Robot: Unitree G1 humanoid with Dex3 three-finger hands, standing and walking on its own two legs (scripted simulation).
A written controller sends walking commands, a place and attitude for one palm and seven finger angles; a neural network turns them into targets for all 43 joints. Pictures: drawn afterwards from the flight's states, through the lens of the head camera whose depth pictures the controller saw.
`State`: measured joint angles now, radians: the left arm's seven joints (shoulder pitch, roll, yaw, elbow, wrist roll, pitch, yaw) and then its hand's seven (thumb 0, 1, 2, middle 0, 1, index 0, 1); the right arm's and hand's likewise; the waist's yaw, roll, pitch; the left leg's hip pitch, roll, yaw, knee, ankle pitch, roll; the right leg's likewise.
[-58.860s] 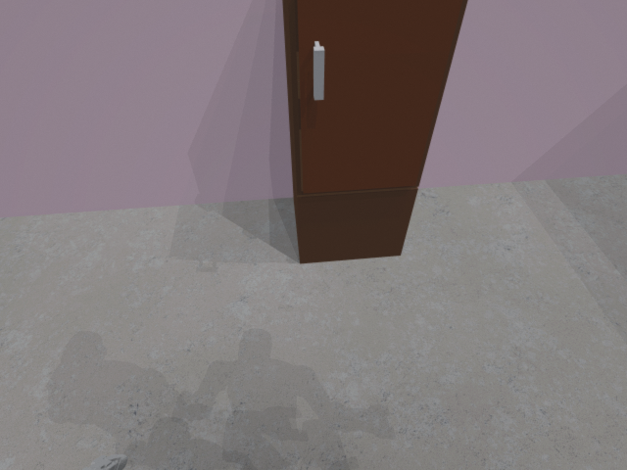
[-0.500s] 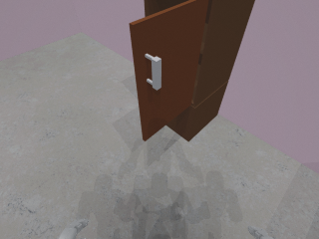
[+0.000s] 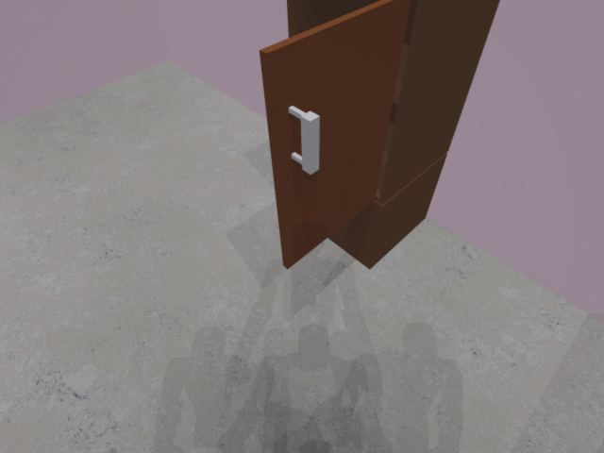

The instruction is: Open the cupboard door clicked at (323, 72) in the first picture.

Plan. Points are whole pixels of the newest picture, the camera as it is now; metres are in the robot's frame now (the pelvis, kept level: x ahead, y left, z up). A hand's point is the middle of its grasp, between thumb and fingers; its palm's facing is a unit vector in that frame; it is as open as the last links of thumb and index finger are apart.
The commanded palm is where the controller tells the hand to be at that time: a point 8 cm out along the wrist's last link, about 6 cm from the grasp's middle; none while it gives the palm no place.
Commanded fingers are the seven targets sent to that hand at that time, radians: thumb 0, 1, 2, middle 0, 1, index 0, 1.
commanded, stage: let the arm hang, fingers relaxed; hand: left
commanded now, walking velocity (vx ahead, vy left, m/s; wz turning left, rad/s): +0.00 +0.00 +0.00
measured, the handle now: (302, 139) +0.64 +0.04 +0.06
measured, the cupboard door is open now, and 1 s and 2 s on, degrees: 90 90 90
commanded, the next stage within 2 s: look to check the result in 0.36 s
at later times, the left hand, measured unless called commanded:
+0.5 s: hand out of the picture +0.05 +0.19 -0.17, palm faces +0.02 -0.97 -0.24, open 7.4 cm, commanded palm none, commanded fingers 0.00 0.90 0.90 -0.20 -0.30 -0.20 -0.30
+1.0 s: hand out of the picture +0.08 +0.21 -0.16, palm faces +0.00 -0.95 -0.30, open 7.4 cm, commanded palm none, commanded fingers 0.00 0.90 0.90 -0.20 -0.30 -0.20 -0.30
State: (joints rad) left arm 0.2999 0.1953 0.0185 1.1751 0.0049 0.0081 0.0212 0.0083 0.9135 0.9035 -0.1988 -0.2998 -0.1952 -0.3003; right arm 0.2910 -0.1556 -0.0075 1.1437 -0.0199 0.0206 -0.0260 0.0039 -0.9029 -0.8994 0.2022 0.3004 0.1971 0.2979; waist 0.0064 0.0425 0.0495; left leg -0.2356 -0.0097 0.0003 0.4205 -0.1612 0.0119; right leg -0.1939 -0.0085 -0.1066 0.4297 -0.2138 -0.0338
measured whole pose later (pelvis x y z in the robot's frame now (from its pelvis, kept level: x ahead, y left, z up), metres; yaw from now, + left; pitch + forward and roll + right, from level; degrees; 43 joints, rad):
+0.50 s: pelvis +0.02 -0.01 +0.00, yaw +0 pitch -2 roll +0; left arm 0.19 0.20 0.02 1.14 0.00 -0.02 0.02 0.01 0.91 0.90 -0.20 -0.30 -0.20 -0.30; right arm 0.22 -0.20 -0.01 1.14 -0.02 0.00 -0.03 0.00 -0.90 -0.90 0.20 0.30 0.20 0.30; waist -0.01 0.02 0.04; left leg -0.18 0.00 0.00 0.38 -0.17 0.00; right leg -0.14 0.00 -0.10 0.38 -0.21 -0.04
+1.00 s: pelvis +0.03 -0.02 +0.01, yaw -1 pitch -1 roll +0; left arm 0.16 0.26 0.01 1.16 0.00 -0.02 0.01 0.01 0.91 0.90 -0.20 -0.30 -0.20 -0.30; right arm 0.15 -0.27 -0.01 1.14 -0.02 0.01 -0.02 0.00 -0.90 -0.90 0.20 0.30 0.20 0.30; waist 0.00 0.03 0.05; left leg -0.14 0.01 0.01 0.33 -0.17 -0.01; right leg -0.10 0.02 -0.10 0.33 -0.21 -0.05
